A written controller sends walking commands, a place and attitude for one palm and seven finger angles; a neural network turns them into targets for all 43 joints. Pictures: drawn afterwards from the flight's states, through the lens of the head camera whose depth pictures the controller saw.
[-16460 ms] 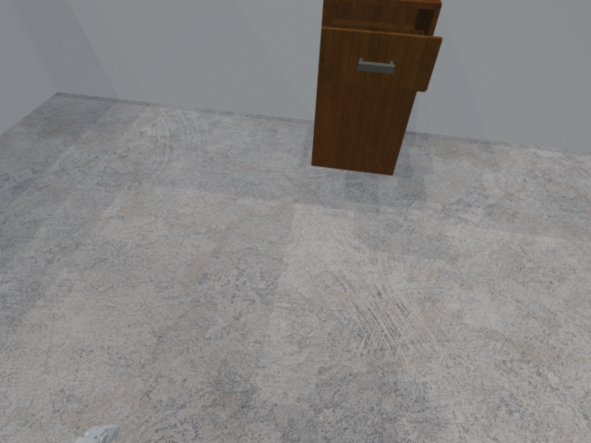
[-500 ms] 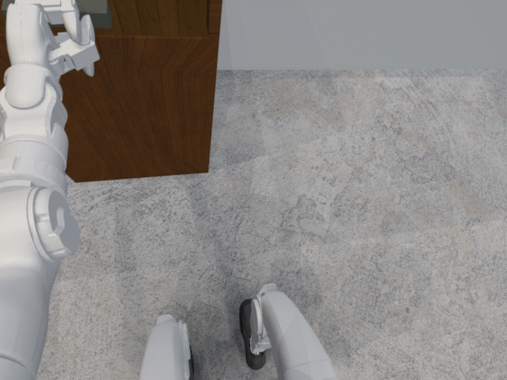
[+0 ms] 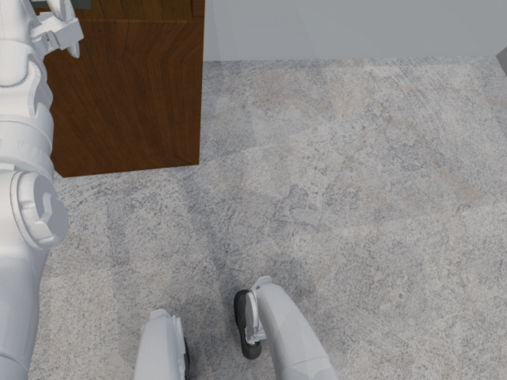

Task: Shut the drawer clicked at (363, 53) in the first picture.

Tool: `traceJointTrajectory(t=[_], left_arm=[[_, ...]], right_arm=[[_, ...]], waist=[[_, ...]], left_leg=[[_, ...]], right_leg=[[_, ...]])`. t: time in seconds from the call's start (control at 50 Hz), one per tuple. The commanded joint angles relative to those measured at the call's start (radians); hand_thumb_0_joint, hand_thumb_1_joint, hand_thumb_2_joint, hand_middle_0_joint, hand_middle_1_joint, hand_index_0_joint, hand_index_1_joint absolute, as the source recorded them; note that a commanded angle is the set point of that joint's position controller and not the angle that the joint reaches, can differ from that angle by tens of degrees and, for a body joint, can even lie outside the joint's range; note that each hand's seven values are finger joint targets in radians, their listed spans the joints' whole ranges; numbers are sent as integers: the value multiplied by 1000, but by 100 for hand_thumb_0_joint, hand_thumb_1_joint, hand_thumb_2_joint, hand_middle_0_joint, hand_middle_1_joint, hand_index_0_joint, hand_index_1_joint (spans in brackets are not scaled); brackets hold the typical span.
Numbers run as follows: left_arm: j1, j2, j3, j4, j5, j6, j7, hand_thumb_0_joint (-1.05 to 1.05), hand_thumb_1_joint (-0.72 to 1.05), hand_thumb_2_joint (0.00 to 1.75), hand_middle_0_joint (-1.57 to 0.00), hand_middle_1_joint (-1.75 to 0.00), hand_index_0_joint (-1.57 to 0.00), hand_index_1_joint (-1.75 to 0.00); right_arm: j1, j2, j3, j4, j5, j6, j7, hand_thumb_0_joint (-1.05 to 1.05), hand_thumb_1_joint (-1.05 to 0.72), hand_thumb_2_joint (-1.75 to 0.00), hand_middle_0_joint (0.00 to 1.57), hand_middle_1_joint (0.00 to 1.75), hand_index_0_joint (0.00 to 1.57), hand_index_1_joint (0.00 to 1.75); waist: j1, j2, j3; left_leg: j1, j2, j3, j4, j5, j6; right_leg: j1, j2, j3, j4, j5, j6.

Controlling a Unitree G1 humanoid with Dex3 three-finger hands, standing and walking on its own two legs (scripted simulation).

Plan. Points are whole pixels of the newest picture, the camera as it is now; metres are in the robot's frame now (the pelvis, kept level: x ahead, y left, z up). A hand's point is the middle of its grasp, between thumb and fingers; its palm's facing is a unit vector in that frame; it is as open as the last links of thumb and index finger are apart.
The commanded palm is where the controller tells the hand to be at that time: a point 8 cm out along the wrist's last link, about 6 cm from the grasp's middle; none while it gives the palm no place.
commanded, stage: pull the fist back off the drawer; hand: left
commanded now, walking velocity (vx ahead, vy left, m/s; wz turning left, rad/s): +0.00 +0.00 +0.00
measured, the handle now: out of the picture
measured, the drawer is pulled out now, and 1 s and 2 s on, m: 0.00 0.00 0.00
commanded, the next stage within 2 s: draw the hand back to the body in 0.34 s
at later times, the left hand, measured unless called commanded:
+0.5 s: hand (62, 29) +0.59 +0.15 +0.08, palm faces +0.01 -1.00 -0.03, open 3.3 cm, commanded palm +0.54 +0.19 +0.10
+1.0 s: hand out of the picture +0.42 +0.19 +0.17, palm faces +0.01 -0.99 -0.11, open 3.3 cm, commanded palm +0.39 +0.24 +0.19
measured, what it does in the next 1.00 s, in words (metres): rises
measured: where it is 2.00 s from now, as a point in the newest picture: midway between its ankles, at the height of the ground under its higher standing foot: (215, 358)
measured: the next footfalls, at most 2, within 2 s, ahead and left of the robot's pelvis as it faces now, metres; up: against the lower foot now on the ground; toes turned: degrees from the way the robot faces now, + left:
none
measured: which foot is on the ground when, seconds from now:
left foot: down 0.00-1.00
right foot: down 0.00-1.00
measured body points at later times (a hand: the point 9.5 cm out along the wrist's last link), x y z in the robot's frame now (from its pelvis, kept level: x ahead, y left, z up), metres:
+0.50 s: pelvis +0.05 +0.00 +0.03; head +0.22 +0.02 +0.44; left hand +0.59 +0.20 +0.09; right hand +0.04 -0.26 -0.08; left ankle +0.03 +0.11 -0.61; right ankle +0.10 -0.12 -0.61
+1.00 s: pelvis +0.08 +0.00 +0.09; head +0.12 +0.00 +0.54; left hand +0.42 +0.24 +0.18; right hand +0.23 -0.24 +0.00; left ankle +0.02 +0.11 -0.61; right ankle +0.10 -0.12 -0.61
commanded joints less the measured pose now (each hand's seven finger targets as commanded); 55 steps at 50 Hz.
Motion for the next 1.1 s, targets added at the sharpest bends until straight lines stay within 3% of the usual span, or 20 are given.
traceJointTrajectory(t=[0.0,0.06,0.1,0.12,0.2,0.26,0.36,0.42,0.48,0.52,0.56,0.62,0.7,0.82,0.86,0.92,0.94,0.98,1.04,1.08], left_arm=[[-507,156,24,-284,-37,-75,7,0,90,90,-140,-160,-140,-160],[-423,167,49,-303,-47,-85,-1,0,90,90,-140,-160,-140,-160],[-375,145,45,-306,-55,-83,-2,0,90,90,-140,-160,-140,-160],[-358,122,33,-321,-58,-89,-6,0,90,90,-140,-160,-140,-160],[-236,175,97,-347,-69,-91,-7,0,90,90,-140,-160,-140,-160],[-193,134,80,-385,-72,-110,-13,0,90,90,-140,-160,-140,-160],[-205,89,63,-439,-95,-149,-23,0,90,90,-140,-160,-140,-160],[-162,11,19,-484,-108,-162,-35,0,90,90,-140,-160,-140,-160],[121,58,80,-647,-143,-144,-52,0,90,90,-140,-160,-140,-160],[289,6,39,-760,-171,-111,-66,0,90,90,-140,-160,-140,-160],[414,-75,-11,-869,-203,-67,-74,0,90,90,-140,-160,-140,-160],[517,-117,-26,-961,-249,-30,-60,0,90,90,-140,-160,-140,-160],[557,-159,-54,-998,-252,-37,-43,0,90,90,-140,-160,-140,-160],[713,-199,-125,-1133,-262,-32,-108,0,90,90,-140,-160,-140,-160],[764,-213,-130,-1157,-284,-1,-134,0,90,90,-140,-160,-140,-160],[827,-166,-76,-1220,-315,38,-143,0,90,90,-140,-160,-140,-160],[845,-84,-116,-1309,-181,74,-29,0,90,90,-140,-160,-140,-160],[937,-187,-161,-1360,-170,131,59,0,90,90,-140,-160,-140,-160],[1018,-169,-158,-1469,-147,175,117,0,90,90,-140,-160,-140,-160],[1090,-176,-151,-1497,-139,196,143,0,90,90,-140,-160,-140,-160]], right_arm=[[207,-210,-80,-39,8,-2,-3,0,-90,-90,20,30,20,30],[203,-210,-86,-51,15,4,0,0,-90,-90,20,30,20,30],[198,-206,-88,-57,19,9,-1,0,-90,-90,20,30,20,30],[196,-201,-89,-62,19,9,1,0,-90,-90,20,30,20,30],[186,-198,-94,-81,29,22,-3,0,-90,-90,20,30,20,30],[181,-191,-104,-85,31,29,-2,0,-90,-90,20,30,20,30],[181,-188,-120,-63,30,38,-5,0,-90,-90,20,30,20,30],[182,-183,-130,-67,27,45,-2,0,-90,-90,20,30,20,30],[166,-183,-144,-118,45,66,5,0,-90,-90,20,30,20,30],[154,-170,-148,-153,60,71,10,0,-90,-90,20,30,20,30],[121,-156,-151,-177,81,72,14,0,-90,-90,20,30,20,30],[76,-154,-153,-194,101,63,1,0,-90,-90,20,30,20,30],[21,-144,-145,-185,108,41,-18,0,-90,-90,20,30,20,30],[-35,-129,-144,-196,116,2,-33,0,-90,-90,20,30,20,30],[-74,-127,-138,-208,122,-10,-40,0,-90,-90,20,30,20,30],[-129,-132,-128,-240,128,-27,-54,0,-90,-90,20,30,20,30],[-216,-115,-140,-252,128,-11,-69,0,-90,-90,20,30,20,30],[-235,-100,-129,-270,123,-19,-85,0,-90,-90,20,30,20,30],[-272,-93,-115,-266,120,-26,-102,0,-90,-90,20,30,20,30],[-290,-86,-104,-260,115,-32,-111,0,-90,-90,20,30,20,30]], waist=[[-16,220,-558],[11,195,-582],[16,149,-545],[26,171,-550],[70,119,-569],[78,116,-580],[64,120,-594],[77,170,-638],[176,191,-784],[205,180,-779],[215,127,-686],[205,-7,-536],[206,3,-367],[240,113,-392],[246,69,-352],[268,4,-316],[316,25,-307],[300,-13,-218],[319,29,-185],[327,-25,-137]], left_leg=[[324,-14,-49,-225,130,19],[339,-11,-42,-229,166,17],[315,-11,-31,-238,162,21],[329,-13,-28,-241,173,20],[299,-14,4,-244,217,23],[351,-13,4,-250,288,18],[436,-10,-3,-240,387,10],[536,-10,-9,-242,514,-2],[672,-7,4,-287,726,-19],[705,-5,11,-332,809,-15],[698,1,22,-384,811,-7],[641,-4,45,-440,683,12],[657,-20,61,-504,501,6],[837,-8,44,-531,733,-7],[842,-8,39,-556,696,-8],[825,-16,33,-601,598,-4],[870,-29,42,-651,590,0],[890,-21,32,-699,527,-5],[959,-16,30,-752,526,-2],[971,-16,30,-791,494,0]], right_leg=[[395,49,82,-138,-40,-10],[430,51,84,-136,-14,-10],[459,51,88,-148,-13,-6],[461,51,89,-144,-2,-9],[569,50,107,-152,59,-7],[581,50,100,-144,136,-6],[573,50,95,-135,228,-4],[571,49,85,-125,312,-10],[739,52,90,-157,457,-13],[829,52,90,-187,543,-16],[878,50,83,-233,572,-12],[957,52,86,-289,571,-4],[941,53,80,-343,430,-1],[993,39,74,-359,516,-8],[1014,37,65,-382,498,-5],[1071,35,59,-406,459,-9],[1113,8,92,-456,390,-16],[1095,5,72,-496,325,-12],[1151,2,73,-545,311,-16],[1185,3,67,-577,298,-15]])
